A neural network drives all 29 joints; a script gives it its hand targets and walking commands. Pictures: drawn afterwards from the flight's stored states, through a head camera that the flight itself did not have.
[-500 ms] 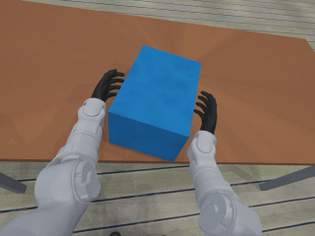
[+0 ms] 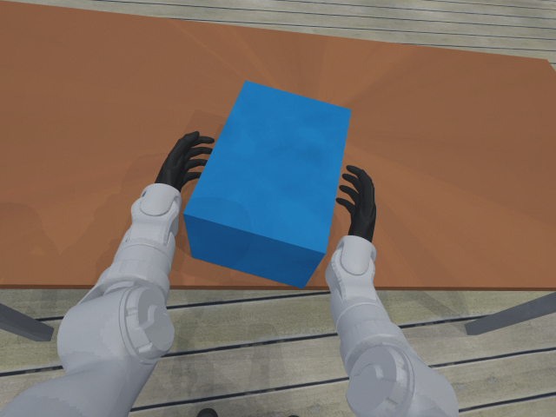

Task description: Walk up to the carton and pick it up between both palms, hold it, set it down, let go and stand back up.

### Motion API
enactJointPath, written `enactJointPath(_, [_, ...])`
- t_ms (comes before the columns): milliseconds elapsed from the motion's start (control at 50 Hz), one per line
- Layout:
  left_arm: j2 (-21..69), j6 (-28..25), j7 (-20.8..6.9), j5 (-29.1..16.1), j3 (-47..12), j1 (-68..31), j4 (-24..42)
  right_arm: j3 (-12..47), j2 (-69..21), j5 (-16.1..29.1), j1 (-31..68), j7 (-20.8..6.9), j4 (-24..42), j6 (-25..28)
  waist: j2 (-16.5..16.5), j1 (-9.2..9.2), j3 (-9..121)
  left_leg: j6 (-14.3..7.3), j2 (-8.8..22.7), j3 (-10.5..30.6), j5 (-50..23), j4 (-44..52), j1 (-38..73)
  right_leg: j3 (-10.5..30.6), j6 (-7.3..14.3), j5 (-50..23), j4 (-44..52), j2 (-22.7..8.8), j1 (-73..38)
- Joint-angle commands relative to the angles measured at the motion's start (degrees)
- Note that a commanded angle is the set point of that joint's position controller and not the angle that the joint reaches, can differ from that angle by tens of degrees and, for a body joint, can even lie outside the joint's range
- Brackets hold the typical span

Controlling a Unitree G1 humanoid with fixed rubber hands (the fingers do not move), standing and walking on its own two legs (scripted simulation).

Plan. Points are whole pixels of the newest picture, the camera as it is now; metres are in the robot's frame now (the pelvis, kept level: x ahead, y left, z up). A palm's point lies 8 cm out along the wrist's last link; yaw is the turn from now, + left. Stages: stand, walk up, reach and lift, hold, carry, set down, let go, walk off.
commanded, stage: set down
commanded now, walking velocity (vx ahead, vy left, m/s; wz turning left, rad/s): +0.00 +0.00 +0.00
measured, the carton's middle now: (273, 181) +0.49 +0.01 -0.03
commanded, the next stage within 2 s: none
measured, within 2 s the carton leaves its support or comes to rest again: neither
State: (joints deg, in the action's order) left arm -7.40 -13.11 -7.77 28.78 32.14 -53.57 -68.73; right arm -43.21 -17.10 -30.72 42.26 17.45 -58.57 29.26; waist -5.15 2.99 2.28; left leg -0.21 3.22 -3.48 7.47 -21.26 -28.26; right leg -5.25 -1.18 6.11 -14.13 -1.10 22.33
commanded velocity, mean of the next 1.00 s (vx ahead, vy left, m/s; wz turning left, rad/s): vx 0.00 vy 0.00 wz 0.00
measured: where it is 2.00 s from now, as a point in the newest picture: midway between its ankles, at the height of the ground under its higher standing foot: outside the picture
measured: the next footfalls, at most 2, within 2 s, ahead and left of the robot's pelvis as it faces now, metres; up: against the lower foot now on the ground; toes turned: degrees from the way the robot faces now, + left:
none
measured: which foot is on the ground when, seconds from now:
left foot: down 0.00-1.00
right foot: down 0.00-1.00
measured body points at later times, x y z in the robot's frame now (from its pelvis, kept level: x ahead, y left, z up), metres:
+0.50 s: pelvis +0.00 +0.01 +0.00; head +0.11 +0.06 +0.43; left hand +0.46 +0.16 +0.01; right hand +0.39 -0.12 +0.02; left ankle +0.01 +0.11 -0.74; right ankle -0.01 -0.13 -0.74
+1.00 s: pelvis +0.00 +0.01 -0.01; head +0.12 +0.07 +0.42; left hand +0.47 +0.16 +0.01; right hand +0.39 -0.12 +0.01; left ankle +0.01 +0.11 -0.74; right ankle -0.01 -0.13 -0.74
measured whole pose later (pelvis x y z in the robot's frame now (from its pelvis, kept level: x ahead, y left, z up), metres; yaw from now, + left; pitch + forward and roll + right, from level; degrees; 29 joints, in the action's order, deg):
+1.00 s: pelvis +0.00 +0.01 -0.01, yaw -1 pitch +17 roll -3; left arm -4.6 -13.5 -8.4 35.8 37.8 -55.0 -65.2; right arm -48.1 -16.3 -33.3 43.3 15.6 -59.9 33.8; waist -5.0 2.7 2.6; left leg -1.4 3.5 -4.7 9.9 -26.7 -34.0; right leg -4.4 -2.2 7.4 -18.1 -1.4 27.6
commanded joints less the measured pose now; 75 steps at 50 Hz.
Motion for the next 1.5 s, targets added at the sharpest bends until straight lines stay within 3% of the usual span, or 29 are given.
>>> enactJointPath(0, [29.0,-0.9,-4.4,2.6,-9.2,-24.4,-2.1,16.3,-27.4,-6.8,21.0,-7.2,-10.4,-1.2,9.7,-1.84,27.8,0.9,-3.0,-4.6,-11.0,-0.1,9.3,-1.1,0.1,-12.3,-2.9,1.7,-14.4])
enactJointPath(200, [29.7,-1.3,-3.5,4.3,-8.6,-21.7,-2.8,14.4,-25.6,-7.0,19.6,-7.7,-12.9,0.9,11.8,-2.48,26.8,2.2,-2.4,-4.1,-16.8,-2.7,13.3,-2.2,1.1,-8.9,-2.1,3.1,-8.0])
enactJointPath(620, [28.2,-0.8,-3.0,7.3,-4.3,-20.7,-2.0,10.2,-25.0,-10.0,17.1,-8.8,-13.8,-0.4,9.7,-2.33,22.8,0.4,-1.9,-4.0,-9.0,-1.3,10.4,-2.0,0.7,-1.7,-1.7,3.0,-5.0])
enactJointPath(900, [27.8,-0.3,-3.0,9.4,-2.3,-19.1,-1.5,9.7,-25.4,-10.3,15.8,-9.1,-14.7,0.2,10.2,-3.00,22.3,0.1,-2.1,-4.0,-9.5,-3.8,8.5,-1.8,0.7,-1.9,-3.6,3.0,-2.6])
enactJointPath(1200, [26.2,-3.0,-1.2,8.8,-3.1,-18.3,-3.4,9.9,-23.4,-9.5,16.4,-9.5,-15.9,2.9,11.8,-3.00,28.1,1.5,-2.0,-3.3,-17.6,-8.1,10.9,-1.9,1.1,-6.2,-5.7,3.9,1.6])
enactJointPath(1260, [20.2,-3.4,0.0,7.2,-2.5,-17.9,-3.1,9.0,-17.1,-7.7,15.1,-8.6,-16.4,2.6,11.3,-2.26,28.0,1.5,-2.1,-3.2,-17.3,-8.2,11.1,-1.5,0.9,-6.5,-6.0,3.9,1.5])
enactJointPath(1300, [11.4,-3.8,2.2,4.1,-2.6,-17.8,-1.7,8.2,-7.9,-4.5,13.5,-6.8,-16.3,2.5,11.8,-1.50,29.6,1.7,-2.2,-3.0,-17.1,-8.4,11.3,-0.9,0.8,-7.2,-6.5,4.0,1.7])
enactJointPath(1340, [1.5,-4.3,5.3,-2.3,-4.8,-18.7,0.2,9.7,1.9,2.2,14.1,-4.2,-16.2,2.1,12.1,-0.17,32.8,1.7,-2.3,-2.4,-17.0,-9.2,10.2,-0.1,1.1,-8.9,-7.5,4.3,2.2])
enactJointPath(1400, [-1.6,-5.1,7.2,-12.9,-12.0,-22.0,-1.7,16.3,3.6,11.8,19.3,-2.1,-14.3,1.7,12.8,1.00,39.6,1.9,-2.2,-1.2,-16.9,-12.3,6.6,0.7,1.4,-12.2,-10.2,4.0,4.7])
enactJointPath(1480, [-6.4,-9.0,7.5,-20.1,-16.5,-26.8,-6.5,20.0,8.0,17.3,24.2,-1.1,-10.6,3.3,12.8,1.19,50.8,2.8,-2.5,-0.5,-20.1,-18.1,5.3,1.2,1.0,-18.7,-15.9,3.8,4.7])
